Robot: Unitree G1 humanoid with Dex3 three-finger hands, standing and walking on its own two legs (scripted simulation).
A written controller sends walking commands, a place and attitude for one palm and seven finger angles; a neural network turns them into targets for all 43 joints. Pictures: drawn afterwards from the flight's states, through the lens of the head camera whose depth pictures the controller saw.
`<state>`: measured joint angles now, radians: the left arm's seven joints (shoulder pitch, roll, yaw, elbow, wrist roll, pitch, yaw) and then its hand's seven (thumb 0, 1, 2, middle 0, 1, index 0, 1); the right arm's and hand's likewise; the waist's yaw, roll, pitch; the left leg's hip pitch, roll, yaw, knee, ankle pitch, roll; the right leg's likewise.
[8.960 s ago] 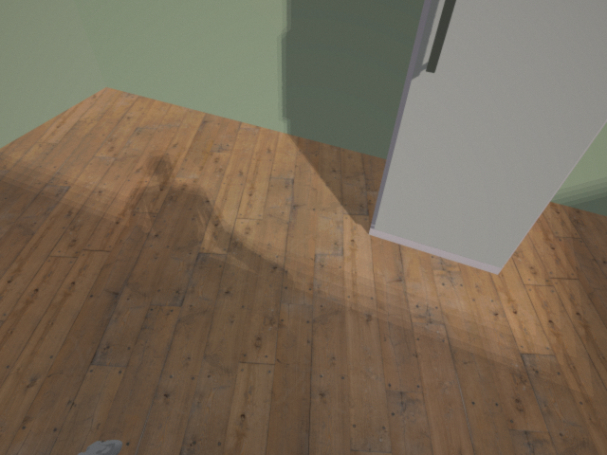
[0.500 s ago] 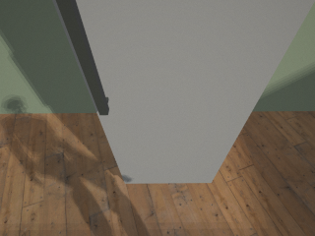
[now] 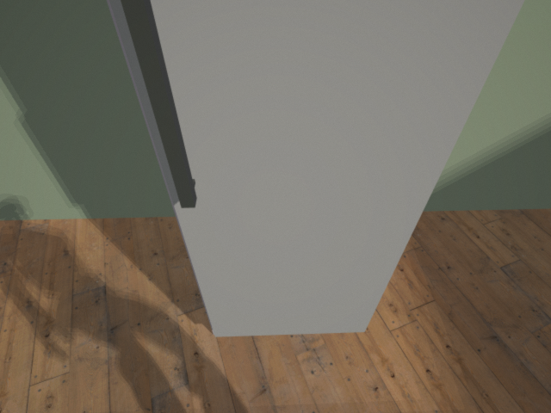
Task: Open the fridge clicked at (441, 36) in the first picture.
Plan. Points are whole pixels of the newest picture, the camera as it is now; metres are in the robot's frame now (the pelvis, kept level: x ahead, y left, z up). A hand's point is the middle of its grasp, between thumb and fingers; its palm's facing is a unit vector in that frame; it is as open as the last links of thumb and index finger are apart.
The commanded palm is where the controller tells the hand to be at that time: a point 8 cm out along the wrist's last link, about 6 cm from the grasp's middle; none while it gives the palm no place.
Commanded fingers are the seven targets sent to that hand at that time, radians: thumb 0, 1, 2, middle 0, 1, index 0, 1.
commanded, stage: come to a stop and stand still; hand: left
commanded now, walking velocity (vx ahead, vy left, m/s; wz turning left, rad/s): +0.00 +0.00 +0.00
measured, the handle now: (159, 69) +0.47 +0.18 +0.28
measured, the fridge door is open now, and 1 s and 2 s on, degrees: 0 0 0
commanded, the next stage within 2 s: look again from close up in 0.56 s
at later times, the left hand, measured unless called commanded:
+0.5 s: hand out of the picture -0.07 +0.21 -0.18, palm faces +0.06 -0.98 -0.17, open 7.4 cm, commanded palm none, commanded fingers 0.00 0.90 0.90 -0.20 -0.30 -0.20 -0.30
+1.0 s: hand out of the picture -0.06 +0.20 -0.18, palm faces +0.05 -0.99 -0.15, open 7.4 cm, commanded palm none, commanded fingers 0.00 0.90 0.90 -0.20 -0.30 -0.20 -0.30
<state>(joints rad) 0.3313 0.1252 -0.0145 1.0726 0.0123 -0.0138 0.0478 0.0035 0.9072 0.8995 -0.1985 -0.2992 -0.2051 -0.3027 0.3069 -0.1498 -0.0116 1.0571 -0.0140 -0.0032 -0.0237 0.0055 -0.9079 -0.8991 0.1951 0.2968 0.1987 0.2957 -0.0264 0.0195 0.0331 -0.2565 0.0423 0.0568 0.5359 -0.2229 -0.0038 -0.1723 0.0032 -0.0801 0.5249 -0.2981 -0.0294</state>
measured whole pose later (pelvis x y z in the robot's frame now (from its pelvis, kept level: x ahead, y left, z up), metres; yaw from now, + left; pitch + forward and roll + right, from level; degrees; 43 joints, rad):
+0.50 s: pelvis -0.03 +0.04 +0.00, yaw +2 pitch -2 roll -1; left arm 0.42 0.16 0.00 1.05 0.02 0.01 0.03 0.00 0.91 0.90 -0.19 -0.30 -0.20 -0.30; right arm 0.33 -0.14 -0.01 1.05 -0.02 0.01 -0.01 0.01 -0.91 -0.90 0.20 0.30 0.20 0.30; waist 0.00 -0.01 -0.02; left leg -0.32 -0.02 0.06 0.48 -0.14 0.06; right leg -0.24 -0.03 -0.04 0.50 -0.24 0.01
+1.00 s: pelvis -0.03 +0.04 +0.00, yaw +1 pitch -1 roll -1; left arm 0.40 0.14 -0.01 1.07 0.02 -0.01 0.03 0.00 0.90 0.90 -0.20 -0.30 -0.20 -0.30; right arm 0.31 -0.14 -0.01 1.09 -0.01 0.00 -0.01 0.01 -0.91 -0.90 0.20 0.30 0.20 0.30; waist 0.00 -0.02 -0.01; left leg -0.30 -0.03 0.06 0.44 -0.13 0.06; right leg -0.22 -0.03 -0.02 0.46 -0.22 0.02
